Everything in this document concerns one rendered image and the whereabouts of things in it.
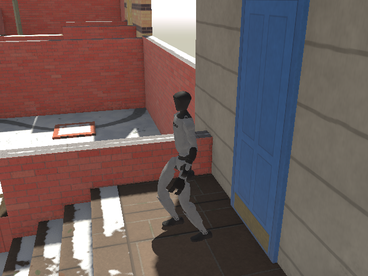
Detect stairs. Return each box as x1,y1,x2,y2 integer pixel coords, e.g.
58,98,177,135
2,202,94,276

